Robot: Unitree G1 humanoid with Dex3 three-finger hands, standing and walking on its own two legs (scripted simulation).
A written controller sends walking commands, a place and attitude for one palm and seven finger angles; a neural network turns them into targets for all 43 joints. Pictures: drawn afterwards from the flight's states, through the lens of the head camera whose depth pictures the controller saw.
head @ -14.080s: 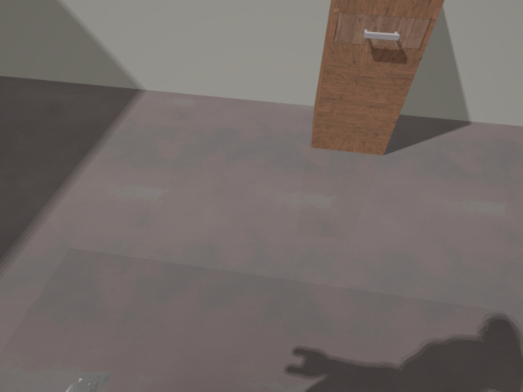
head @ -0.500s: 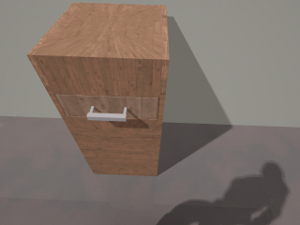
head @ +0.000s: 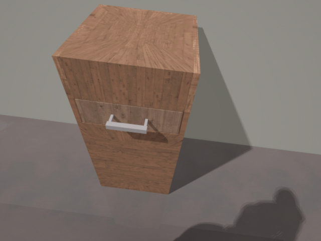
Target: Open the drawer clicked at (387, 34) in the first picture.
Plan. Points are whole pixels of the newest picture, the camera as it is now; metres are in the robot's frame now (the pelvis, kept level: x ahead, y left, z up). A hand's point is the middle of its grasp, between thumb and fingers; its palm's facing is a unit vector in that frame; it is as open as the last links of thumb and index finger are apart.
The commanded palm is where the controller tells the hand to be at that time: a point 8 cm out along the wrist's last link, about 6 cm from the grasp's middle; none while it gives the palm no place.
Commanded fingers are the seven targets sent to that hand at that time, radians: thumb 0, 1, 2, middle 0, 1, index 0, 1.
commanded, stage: come to a stop and stand still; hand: left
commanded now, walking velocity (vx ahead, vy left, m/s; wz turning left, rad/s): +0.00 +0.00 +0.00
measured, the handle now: (127, 123) +0.51 +0.16 -0.08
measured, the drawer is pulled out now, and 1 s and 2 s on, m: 0.00 0.00 0.00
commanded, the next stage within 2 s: look again from close up in 0.32 s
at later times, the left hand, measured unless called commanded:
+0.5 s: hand out of the picture +0.00 +0.17 -0.18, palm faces +0.00 -0.99 -0.15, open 7.4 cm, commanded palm none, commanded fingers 0.00 0.90 0.90 -0.20 -0.30 -0.20 -0.30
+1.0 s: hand out of the picture +0.00 +0.16 -0.18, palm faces +0.02 -0.99 -0.17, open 7.4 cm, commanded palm none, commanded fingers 0.00 0.90 0.90 -0.20 -0.30 -0.20 -0.30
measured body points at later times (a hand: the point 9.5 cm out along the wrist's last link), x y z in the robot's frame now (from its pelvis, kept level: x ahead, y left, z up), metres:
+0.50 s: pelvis +0.01 +0.01 +0.00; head +0.03 +0.02 +0.45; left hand +0.00 +0.22 -0.17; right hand +0.00 -0.20 -0.16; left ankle +0.01 +0.08 -0.74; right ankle +0.00 -0.12 -0.74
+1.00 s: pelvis +0.00 +0.00 +0.00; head -0.02 +0.01 +0.45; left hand +0.00 +0.21 -0.16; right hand +0.04 -0.24 -0.15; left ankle +0.01 +0.08 -0.74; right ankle +0.00 -0.12 -0.74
